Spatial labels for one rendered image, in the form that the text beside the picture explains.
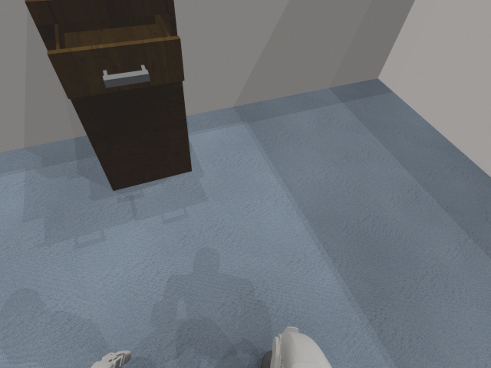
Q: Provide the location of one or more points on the drawer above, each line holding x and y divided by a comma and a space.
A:
85, 49

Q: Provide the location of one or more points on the handle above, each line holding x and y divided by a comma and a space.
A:
132, 77

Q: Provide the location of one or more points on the robot left hand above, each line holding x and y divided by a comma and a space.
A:
113, 360

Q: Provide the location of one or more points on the robot right thigh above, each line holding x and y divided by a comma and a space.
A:
296, 350

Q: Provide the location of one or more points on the cabinet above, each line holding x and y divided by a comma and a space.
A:
138, 135

